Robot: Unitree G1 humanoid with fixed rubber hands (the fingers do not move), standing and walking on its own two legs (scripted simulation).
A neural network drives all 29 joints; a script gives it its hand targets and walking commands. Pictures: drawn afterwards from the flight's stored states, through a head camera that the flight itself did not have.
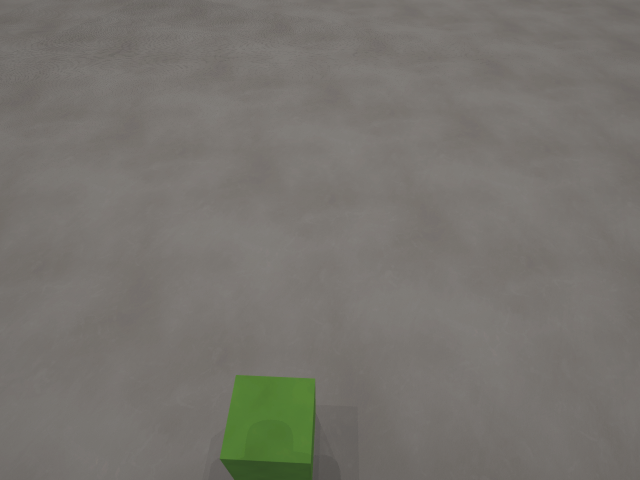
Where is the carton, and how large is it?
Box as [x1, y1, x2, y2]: [220, 375, 315, 479]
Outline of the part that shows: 236,375 220,454 221,461 233,478 311,479 315,412 314,379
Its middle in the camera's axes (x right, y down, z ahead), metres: -0.12 +0.51 +1.05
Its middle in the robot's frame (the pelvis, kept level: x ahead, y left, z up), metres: +0.40 +0.12 -0.65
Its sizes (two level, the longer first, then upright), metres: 0.210 0.200 0.250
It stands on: the floor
